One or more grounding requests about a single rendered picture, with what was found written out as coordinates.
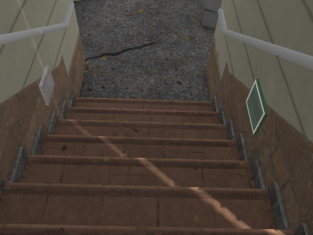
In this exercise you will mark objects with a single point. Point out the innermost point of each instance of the stairs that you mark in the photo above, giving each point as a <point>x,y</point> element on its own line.
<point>137,167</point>

